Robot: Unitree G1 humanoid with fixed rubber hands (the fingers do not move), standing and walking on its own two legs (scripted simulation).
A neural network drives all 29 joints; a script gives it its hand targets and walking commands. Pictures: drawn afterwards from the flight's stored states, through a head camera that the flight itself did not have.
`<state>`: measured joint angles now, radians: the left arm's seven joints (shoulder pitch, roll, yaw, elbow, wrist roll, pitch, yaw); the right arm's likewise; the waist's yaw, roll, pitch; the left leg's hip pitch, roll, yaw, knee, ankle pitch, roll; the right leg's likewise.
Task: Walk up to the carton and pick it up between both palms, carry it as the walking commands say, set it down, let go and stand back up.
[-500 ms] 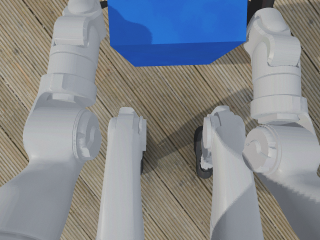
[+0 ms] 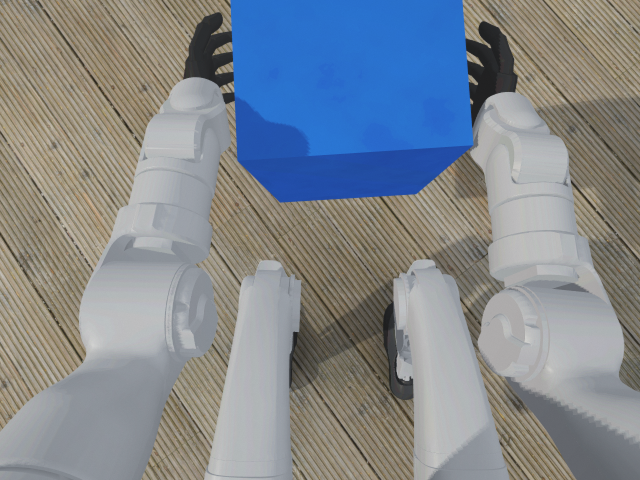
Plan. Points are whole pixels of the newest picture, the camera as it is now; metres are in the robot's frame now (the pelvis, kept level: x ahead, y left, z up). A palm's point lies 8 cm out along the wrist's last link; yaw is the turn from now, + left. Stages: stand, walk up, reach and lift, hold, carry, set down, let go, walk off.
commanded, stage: reach and lift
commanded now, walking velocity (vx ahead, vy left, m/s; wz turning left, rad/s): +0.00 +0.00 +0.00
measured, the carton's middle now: (345, 107) +0.54 -0.01 -0.10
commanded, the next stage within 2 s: none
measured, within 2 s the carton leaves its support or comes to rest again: neither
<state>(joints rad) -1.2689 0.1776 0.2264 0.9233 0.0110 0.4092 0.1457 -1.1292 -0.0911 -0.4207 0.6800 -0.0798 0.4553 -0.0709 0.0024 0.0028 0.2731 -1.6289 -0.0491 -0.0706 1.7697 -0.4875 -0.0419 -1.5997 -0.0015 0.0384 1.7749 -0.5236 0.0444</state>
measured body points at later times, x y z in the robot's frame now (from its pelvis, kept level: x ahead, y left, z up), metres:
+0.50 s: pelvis +0.08 +0.00 +0.11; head +0.24 +0.00 +0.54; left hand +0.51 +0.15 +0.06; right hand +0.50 -0.16 +0.06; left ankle +0.15 +0.13 -0.48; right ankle +0.14 -0.14 -0.48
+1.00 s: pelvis +0.10 -0.01 +0.17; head +0.21 -0.02 +0.61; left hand +0.49 +0.13 +0.13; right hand +0.47 -0.18 +0.13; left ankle +0.15 +0.13 -0.48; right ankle +0.14 -0.15 -0.48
